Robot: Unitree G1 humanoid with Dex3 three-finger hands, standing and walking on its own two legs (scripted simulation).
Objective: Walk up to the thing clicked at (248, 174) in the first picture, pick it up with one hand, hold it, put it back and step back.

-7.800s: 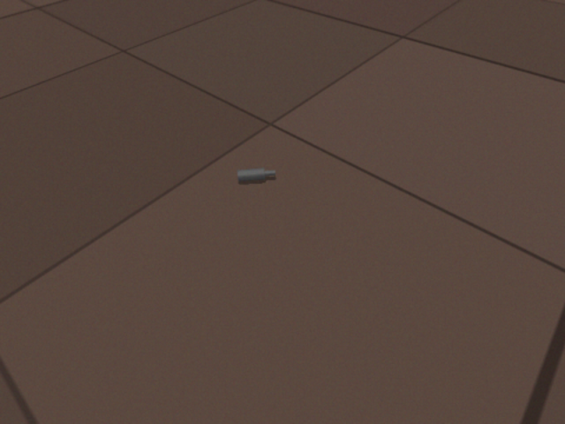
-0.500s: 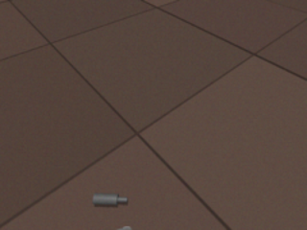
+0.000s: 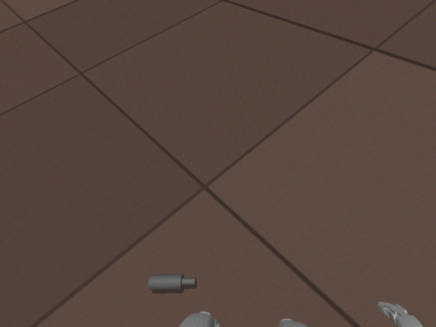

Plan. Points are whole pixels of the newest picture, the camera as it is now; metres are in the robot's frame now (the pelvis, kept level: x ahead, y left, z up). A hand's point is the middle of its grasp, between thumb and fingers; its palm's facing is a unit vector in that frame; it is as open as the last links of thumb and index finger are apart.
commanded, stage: stand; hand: left
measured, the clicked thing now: (172, 281) +0.39 +0.32 -0.72
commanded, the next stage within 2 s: none
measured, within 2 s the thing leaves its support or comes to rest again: neither
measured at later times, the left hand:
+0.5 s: hand out of the picture +0.07 +0.27 -0.13, palm faces -0.01 -0.95 -0.32, open 7.4 cm
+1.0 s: hand out of the picture +0.08 +0.26 -0.12, palm faces +0.00 -0.94 -0.35, open 7.4 cm
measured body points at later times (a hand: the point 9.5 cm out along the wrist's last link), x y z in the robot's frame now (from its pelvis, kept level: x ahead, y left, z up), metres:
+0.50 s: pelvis -0.01 +0.02 +0.03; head -0.02 +0.03 +0.48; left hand +0.07 +0.32 -0.10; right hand +0.06 -0.29 -0.10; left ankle -0.01 +0.15 -0.71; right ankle +0.05 -0.11 -0.71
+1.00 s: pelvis +0.01 +0.01 +0.03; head +0.03 +0.00 +0.48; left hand +0.08 +0.31 -0.10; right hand +0.11 -0.29 -0.11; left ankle -0.01 +0.15 -0.71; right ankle +0.05 -0.11 -0.71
